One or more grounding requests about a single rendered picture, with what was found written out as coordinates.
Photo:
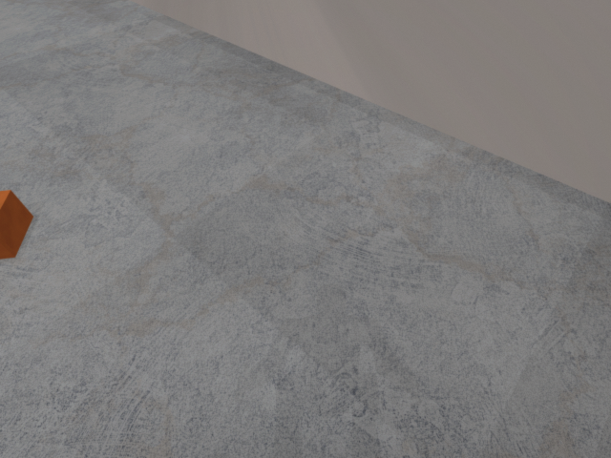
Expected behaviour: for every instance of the carton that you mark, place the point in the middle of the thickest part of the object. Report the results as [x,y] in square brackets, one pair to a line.
[15,220]

